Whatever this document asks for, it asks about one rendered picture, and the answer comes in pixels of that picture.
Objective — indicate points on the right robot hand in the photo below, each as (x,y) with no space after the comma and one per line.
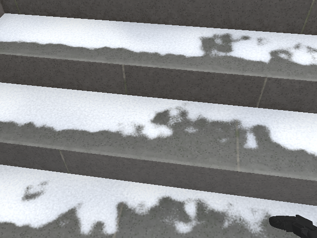
(297,224)

